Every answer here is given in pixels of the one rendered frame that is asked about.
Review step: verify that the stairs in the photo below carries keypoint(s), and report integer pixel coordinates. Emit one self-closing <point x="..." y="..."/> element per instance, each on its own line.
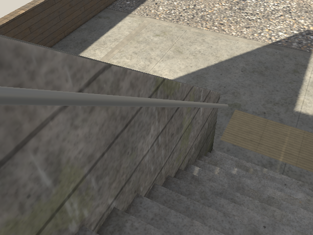
<point x="217" y="195"/>

